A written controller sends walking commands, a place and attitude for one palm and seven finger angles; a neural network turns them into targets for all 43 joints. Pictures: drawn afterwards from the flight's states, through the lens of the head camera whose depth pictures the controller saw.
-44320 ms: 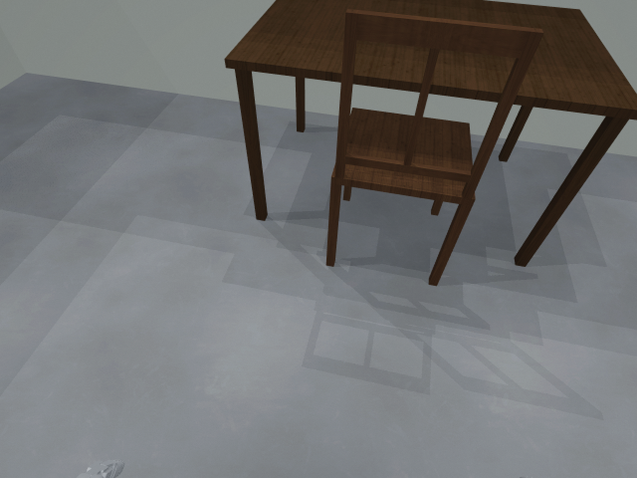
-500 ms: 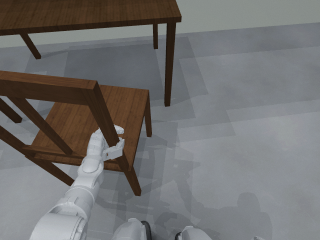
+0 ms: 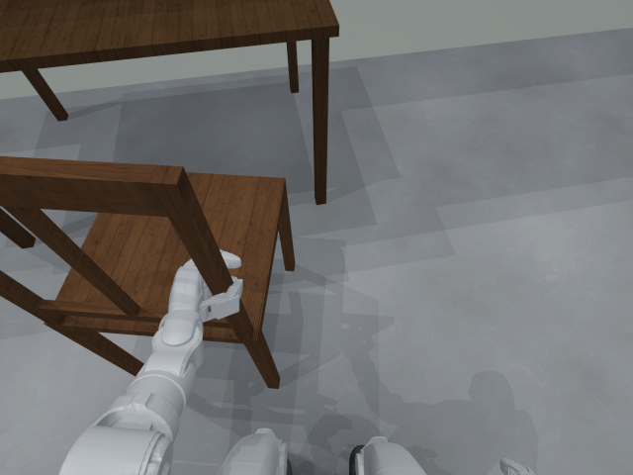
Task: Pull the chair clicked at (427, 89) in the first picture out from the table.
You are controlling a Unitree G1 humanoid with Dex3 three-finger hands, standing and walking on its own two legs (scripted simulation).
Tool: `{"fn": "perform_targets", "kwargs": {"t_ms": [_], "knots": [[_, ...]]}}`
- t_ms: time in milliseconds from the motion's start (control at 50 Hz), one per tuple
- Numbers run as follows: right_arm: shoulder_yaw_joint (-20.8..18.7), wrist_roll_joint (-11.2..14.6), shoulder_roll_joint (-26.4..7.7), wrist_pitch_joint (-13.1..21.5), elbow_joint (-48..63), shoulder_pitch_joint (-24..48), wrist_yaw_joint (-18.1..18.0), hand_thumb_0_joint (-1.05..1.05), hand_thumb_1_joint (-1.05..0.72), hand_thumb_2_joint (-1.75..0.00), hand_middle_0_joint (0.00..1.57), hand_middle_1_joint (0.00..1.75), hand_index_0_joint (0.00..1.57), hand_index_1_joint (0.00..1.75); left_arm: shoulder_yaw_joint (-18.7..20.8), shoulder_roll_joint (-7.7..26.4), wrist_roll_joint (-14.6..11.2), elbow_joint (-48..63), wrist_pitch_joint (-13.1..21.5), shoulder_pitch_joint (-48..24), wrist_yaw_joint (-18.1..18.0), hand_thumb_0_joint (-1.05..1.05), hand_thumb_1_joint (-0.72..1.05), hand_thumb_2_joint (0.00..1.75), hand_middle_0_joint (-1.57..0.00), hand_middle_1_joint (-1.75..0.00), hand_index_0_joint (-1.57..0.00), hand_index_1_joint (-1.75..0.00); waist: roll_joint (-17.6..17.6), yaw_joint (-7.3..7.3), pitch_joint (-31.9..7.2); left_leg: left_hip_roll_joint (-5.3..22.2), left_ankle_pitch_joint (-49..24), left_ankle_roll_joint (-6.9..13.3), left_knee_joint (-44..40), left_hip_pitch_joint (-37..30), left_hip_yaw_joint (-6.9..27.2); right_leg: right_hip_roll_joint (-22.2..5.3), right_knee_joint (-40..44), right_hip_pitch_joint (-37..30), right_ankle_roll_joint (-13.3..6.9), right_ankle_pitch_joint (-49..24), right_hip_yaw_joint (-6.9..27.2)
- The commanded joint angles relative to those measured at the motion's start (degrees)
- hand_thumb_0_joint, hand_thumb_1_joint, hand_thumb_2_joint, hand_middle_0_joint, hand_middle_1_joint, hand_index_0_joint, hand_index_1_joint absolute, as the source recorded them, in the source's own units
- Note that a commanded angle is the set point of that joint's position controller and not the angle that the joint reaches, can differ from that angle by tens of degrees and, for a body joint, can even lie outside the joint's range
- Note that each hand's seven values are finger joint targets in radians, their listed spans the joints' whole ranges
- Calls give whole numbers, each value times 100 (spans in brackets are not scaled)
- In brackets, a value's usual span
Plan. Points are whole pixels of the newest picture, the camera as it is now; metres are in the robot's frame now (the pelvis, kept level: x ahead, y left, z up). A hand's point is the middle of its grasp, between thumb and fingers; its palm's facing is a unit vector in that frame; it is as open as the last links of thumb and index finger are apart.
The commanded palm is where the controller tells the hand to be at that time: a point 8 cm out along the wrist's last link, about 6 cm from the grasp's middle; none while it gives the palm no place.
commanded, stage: step backward, pulling the chair out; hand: left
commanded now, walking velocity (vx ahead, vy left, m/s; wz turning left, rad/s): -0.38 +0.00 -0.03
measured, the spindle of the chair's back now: (87, 268) +0.39 +0.35 -0.04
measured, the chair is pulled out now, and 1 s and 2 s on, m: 0.43 0.56 0.66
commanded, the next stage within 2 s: stop walking, hand still on the chair in 1.02 s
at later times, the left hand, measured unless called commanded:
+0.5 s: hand (228, 319) +0.32 +0.14 -0.06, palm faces -0.04 -0.99 -0.17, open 6.0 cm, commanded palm +0.30 +0.19 -0.05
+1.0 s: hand (225, 397) +0.21 +0.13 -0.05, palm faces -0.08 -0.99 -0.15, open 6.0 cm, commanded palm +0.20 +0.18 -0.05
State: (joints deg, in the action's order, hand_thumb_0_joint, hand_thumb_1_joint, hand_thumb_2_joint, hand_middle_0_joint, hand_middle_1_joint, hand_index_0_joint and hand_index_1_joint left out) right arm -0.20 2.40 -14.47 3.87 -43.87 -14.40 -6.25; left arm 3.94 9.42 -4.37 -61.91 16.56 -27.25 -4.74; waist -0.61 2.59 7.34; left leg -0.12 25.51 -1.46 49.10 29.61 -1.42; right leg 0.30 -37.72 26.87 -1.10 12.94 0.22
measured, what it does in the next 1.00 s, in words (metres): walks backwards: left foot, then right foot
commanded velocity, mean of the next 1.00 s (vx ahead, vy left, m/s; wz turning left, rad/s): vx -0.36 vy -0.07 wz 0.02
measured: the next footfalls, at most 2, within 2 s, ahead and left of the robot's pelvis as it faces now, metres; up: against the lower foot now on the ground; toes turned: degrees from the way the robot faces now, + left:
left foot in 0.08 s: +0.01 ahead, +0.16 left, +0.00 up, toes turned -3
right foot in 0.68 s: -0.05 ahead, -0.10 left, +0.00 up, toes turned -5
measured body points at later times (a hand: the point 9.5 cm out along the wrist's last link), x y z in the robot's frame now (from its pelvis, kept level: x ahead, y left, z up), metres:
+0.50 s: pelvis -0.05 +0.02 +0.00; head +0.04 +0.01 +0.44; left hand +0.31 +0.19 -0.04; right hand +0.03 -0.23 -0.13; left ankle -0.06 +0.16 -0.72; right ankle +0.02 -0.10 -0.72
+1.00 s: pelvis -0.14 +0.02 +0.01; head -0.07 +0.02 +0.45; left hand +0.21 +0.18 -0.04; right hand -0.08 -0.25 -0.12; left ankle -0.11 +0.16 -0.72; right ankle -0.07 -0.09 -0.72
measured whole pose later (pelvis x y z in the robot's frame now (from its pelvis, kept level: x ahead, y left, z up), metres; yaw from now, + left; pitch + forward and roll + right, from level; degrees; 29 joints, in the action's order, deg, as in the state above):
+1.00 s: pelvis -0.14 +0.02 +0.01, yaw -4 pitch +3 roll +0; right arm -0.6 1.3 -13.7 -0.9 -40.6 -13.2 -6.7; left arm 0.9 10.1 -3.2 -57.0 13.3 -25.4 -3.9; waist 0.2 3.0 6.5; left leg 1.1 15.9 -1.2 35.4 22.3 1.6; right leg 1.1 -33.0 27.3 -0.1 11.4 -0.5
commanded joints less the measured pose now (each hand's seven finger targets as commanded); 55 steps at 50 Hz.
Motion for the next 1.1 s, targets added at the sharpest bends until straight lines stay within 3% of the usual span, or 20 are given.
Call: {"fn": "perform_targets", "kwargs": {"t_ms": [0, 80, 140, 180, 240, 300, 340, 380, 440, 500, 560, 640, 680, 740, 800, 860, 900, 960, 1040, 1080], "knots": [[-221, 15, -685, 124, 382, -214, -75, 0, -90, -90, 20, 30, 20, 30, -65, 1126, 283, 941, -6, -1808, -122, 0, 90, 90, -50, -145, -50, -145, 489, -24, -2365, 285, -173, -21, -1044, -736, 620, -1742, 868, -1729, -473, -2840, 1425], [-372, 21, -818, -41, 612, -402, -121, 0, -90, -90, 20, 30, 20, 30, -326, 673, 233, 1125, -60, -1711, 0, 0, 90, 90, -50, -145, -50, -145, 183, -95, -2476, 1187, -3337, 380, -1873, -1632, 854, -356, 318, -1070, 280, -1817, 280], [-332, -126, -678, -156, 825, -248, -62, 0, -90, -90, 20, 30, 20, 30, -389, 571, 325, 1553, 38, -1841, 106, 0, 90, 90, -50, -145, -50, -145, -1119, 7, -2609, 1451, -4452, 489, -2003, -1980, 968, -181, -502, -730, 226, -586, 36], [-324, -191, -631, -194, 900, -219, 42, 0, -90, -90, 20, 30, 20, 30, -293, 595, 334, 1596, 47, -1592, 144, 0, 90, 90, -50, -145, -50, -145, -1153, -28, -2404, 1717, -4815, 685, -1991, -2109, 1142, -86, -601, -479, 185, 510, 29], [-330, -215, -635, -185, 873, -282, 164, 0, -90, -90, 20, 30, 20, 30, -251, 626, 425, 1668, 110, -1528, 147, 0, 90, 90, -50, -145, -50, -145, -877, 19, -2289, 1590, -5492, 533, -1441, -2430, 864, -154, 303, -747, 118, -767, 90], [-391, -121, -633, -233, 907, -352, 143, 0, -90, -90, 20, 30, 20, 30, 23, 992, 420, 1563, 128, -1335, 105, 0, 90, 90, -50, -145, -50, -145, -69, 93, -2831, 1008, -3910, 29, -975, -1660, 298, -607, 670, -1785, -38, -3587, 530], [-403, -96, -554, -242, 912, -198, 52, 0, -90, -90, 20, 30, 20, 30, 76, 1121, 413, 1412, 173, -1265, 58, 0, 90, 90, -50, -145, -50, -145, 506, 30, -2949, 414, -496, -161, -279, -845, 241, -1462, 946, -2144, -493, -4195, 1351], [-341, -77, -545, -236, 894, -57, -4, 0, -90, -90, 20, 30, 20, 30, 110, 1170, 386, 1195, 33, -1045, 27, 0, 90, 90, -50, -145, -50, -145, 717, -102, -2828, 254, 521, -107, 128, -540, 584, -1794, 1150, -1999, -657, -3558, 1523], [-215, -100, -569, -244, 766, -47, -68, 0, -90, -90, 20, 30, 20, 30, -2, 989, 364, 1351, -56, -1133, -4, 0, 90, 90, -50, -145, -50, -145, 679, -6, -2750, 356, -61, -23, -1138, -774, 589, -1478, 983, -2118, -415, -3187, 988], [-292, -92, -754, -355, 933, -30, -133, 0, -90, -90, 20, 30, 20, 30, -276, 746, 266, 1659, -41, -1200, 25, 0, 90, 90, -50, -145, -50, -145, -203, -23, -2549, 1127, -2809, 394, -2314, -1380, 1022, -393, 515, -1426, 252, -1722, 180], [-227, -186, -602, -370, 980, 107, -98, 0, -90, -90, 20, 30, 20, 30, -298, 745, 320, 1948, 4, -1606, 66, 0, 90, 90, -50, -145, -50, -145, -1401, 1, -2228, 1649, -3279, 696, -2594, -1275, 1316, -100, -605, -864, 213, 477, -15], [-327, -238, -654, -272, 729, -288, 106, 0, -90, -90, 20, 30, 20, 30, -300, 631, 405, 1534, 73, -1674, 61, 0, 90, 90, -50, -145, -50, -145, -974, 58, -2269, 1577, -5585, 639, -1627, -2712, 1157, -89, 476, -516, 125, -165, 91], [-336, -241, -675, -257, 686, -270, 144, 0, -90, -90, 20, 30, 20, 30, -248, 715, 482, 1298, 92, -1622, 82, 0, 90, 90, -50, -145, -50, -145, -1028, 78, -2255, 1332, -5247, 404, -1498, -2359, 903, -162, 808, -874, 129, -1199, 114], [-441, -73, -624, -272, 770, -282, 65, 0, -90, -90, 20, 30, 20, 30, 4, 1116, 400, 1274, 176, -1413, 31, 0, 90, 90, -50, -145, -50, -145, 216, 112, -2966, 637, -2492, -50, -841, -1346, 253, -1000, 1000, -2033, -150, -3626, 873], [-356, -62, -591, -265, 814, 59, -10, 0, -90, -90, 20, 30, 20, 30, -8, 1107, 368, 1016, 58, -1109, 3, 0, 90, 90, -50, -145, -50, -145, 464, -97, -2686, 222, 313, -77, 30, -663, 655, -1781, 1456, -1761, -654, -2561, 1375], [-232, -104, -639, -208, 712, 13, -66, 0, -90, -90, 20, 30, 20, 30, -36, 991, 329, 1118, -27, -1047, -23, 0, 90, 90, -50, -145, -50, -145, 522, 30, -2418, 376, -496, 11, -1470, -1183, 625, -1254, 1197, -1529, -345, -2190, 642], [-282, -97, -809, -243, 814, -54, -118, 0, -90, -90, 20, 30, 20, 30, -276, 752, 257, 1350, 12, -1128, 1, 0, 90, 90, -50, -145, -50, -145, -184, 26, -2360, 1046, -2553, 404, -2450, -1416, 1240, -319, 712, -1213, 214, -1267, 132], [-195, -160, -601, -278, 979, 151, -95, 0, -90, -90, 20, 30, 20, 30, -396, 670, 242, 1829, 33, -1708, 61, 0, 90, 90, -50, -145, -50, -145, -1558, -2, -2187, 1583, -2358, 773, -2752, -1071, 1563, -65, -244, -1090, 187, 517, 82], [-276, -135, -677, -206, 834, -237, 14, 0, -90, -90, 20, 30, 20, 30, -344, 615, 279, 1340, -90, -1569, 74, 0, 90, 90, -50, -145, -50, -145, -854, -10, -2097, 1428, -3634, 704, -1945, -1804, 1240, -11, 689, -1126, 191, -48, 97], [-295, -79, -699, -198, 844, -172, -12, 0, -90, -90, 20, 30, 20, 30, -223, 808, 316, 1197, -119, -1569, 67, 0, 90, 90, -50, -145, -50, -145, -489, -9, -2191, 1032, -2456, 390, -1881, -1107, 788, -221, 923, -1714, 176, -822, 271]]}}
